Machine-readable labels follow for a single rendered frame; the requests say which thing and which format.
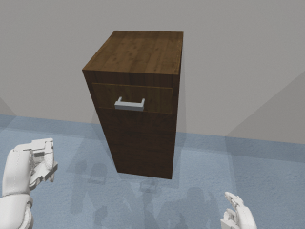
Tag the robot left hand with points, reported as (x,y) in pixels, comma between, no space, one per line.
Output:
(21,163)

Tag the robot left forearm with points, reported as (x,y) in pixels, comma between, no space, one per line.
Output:
(15,212)

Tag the handle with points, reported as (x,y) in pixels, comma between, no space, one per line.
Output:
(131,106)

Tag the drawer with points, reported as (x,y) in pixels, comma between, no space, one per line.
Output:
(157,99)

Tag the robot right hand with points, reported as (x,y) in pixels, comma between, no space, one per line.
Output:
(241,218)

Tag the cabinet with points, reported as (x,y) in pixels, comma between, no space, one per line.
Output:
(141,142)

